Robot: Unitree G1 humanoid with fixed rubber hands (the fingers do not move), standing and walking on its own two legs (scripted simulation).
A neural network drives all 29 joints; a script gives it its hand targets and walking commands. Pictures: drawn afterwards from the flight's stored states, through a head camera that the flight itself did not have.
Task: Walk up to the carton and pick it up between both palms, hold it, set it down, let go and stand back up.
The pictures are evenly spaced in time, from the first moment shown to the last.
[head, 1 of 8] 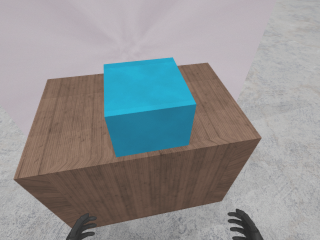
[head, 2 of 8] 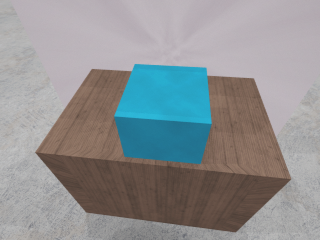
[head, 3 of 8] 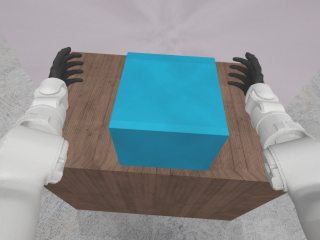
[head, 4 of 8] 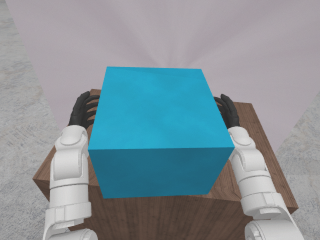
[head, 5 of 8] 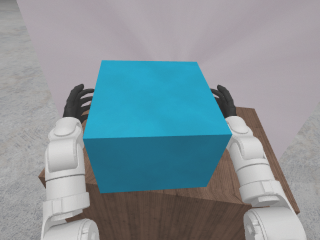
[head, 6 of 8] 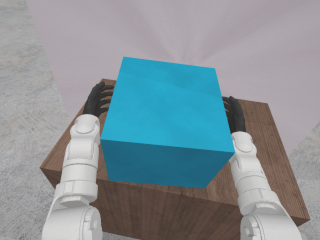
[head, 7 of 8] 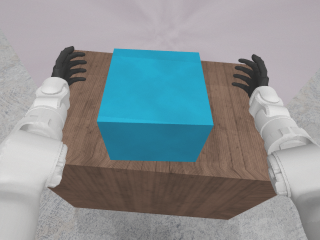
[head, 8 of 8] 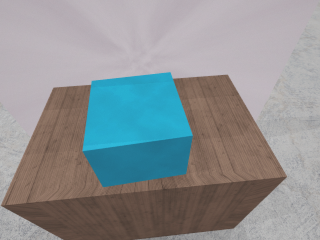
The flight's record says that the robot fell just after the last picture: no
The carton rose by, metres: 0.19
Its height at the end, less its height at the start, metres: +0.00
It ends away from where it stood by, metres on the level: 0.04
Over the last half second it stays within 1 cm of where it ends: yes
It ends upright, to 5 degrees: yes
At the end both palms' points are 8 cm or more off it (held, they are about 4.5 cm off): yes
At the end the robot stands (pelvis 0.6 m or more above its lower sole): yes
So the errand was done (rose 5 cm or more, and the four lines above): yes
